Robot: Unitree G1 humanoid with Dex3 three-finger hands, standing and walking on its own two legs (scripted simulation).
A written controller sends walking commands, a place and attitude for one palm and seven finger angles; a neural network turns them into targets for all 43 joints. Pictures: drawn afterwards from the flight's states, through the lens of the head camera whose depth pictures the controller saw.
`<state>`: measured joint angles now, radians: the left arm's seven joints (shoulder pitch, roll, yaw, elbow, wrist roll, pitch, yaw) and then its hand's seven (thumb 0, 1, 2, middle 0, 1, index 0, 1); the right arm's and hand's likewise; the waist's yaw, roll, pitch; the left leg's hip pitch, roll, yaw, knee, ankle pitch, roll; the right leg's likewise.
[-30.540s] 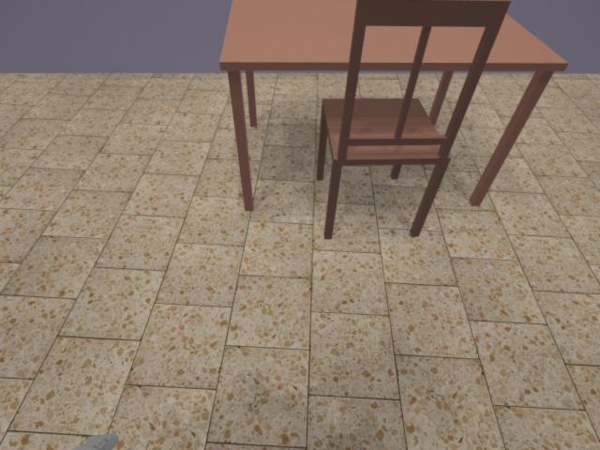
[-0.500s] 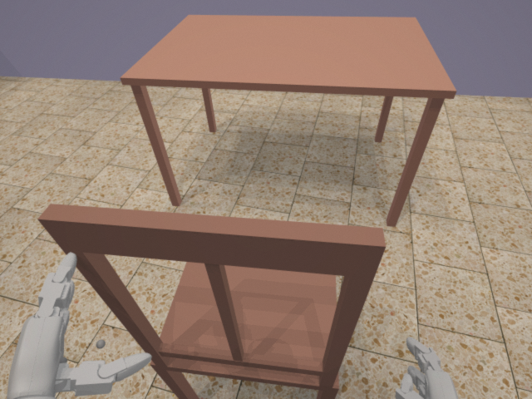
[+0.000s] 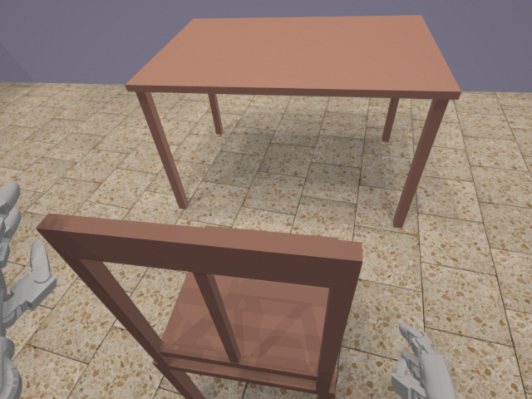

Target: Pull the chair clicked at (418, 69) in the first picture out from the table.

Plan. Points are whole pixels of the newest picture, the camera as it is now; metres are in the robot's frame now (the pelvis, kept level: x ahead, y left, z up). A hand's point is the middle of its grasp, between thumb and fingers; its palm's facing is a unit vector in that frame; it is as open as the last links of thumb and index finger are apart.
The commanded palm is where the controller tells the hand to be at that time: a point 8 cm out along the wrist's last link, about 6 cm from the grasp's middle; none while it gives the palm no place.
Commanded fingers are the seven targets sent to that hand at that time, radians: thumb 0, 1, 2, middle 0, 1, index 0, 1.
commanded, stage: draw the hand back to the body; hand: left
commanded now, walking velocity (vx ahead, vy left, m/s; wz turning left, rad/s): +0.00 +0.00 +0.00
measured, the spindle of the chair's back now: (222, 322) +0.26 +0.13 -0.06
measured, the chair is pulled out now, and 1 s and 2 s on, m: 0.69 0.69 0.69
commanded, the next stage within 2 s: step back with the hand held close in 0.24 s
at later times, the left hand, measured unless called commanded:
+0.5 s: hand (56, 269) +0.20 +0.27 +0.17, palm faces +0.45 -0.76 -0.48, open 7.4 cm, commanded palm +0.14 +0.30 +0.18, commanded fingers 0.00 0.90 0.90 -0.20 -0.30 -0.20 -0.30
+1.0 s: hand (24, 320) +0.15 +0.29 +0.15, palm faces +0.45 -0.75 -0.47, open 7.4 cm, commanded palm +0.09 +0.32 +0.18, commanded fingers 0.00 0.90 0.90 -0.20 -0.30 -0.20 -0.30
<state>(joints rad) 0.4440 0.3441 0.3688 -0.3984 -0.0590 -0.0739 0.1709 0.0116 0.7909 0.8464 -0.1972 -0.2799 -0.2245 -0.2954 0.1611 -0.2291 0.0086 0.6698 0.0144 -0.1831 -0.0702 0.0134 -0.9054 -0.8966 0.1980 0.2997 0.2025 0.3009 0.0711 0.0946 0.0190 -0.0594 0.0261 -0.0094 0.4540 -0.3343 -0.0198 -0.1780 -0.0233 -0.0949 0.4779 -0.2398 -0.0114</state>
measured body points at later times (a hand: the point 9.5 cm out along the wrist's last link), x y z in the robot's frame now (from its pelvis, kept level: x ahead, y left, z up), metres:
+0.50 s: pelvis -0.01 +0.01 +0.00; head +0.00 -0.02 +0.45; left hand +0.17 +0.31 +0.19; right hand +0.17 -0.23 -0.09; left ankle -0.05 +0.13 -0.74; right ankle +0.02 -0.11 -0.74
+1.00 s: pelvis -0.06 +0.02 -0.01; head -0.04 +0.02 +0.44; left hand +0.12 +0.32 +0.18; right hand +0.10 -0.21 -0.10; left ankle -0.05 +0.13 -0.74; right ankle +0.02 -0.11 -0.74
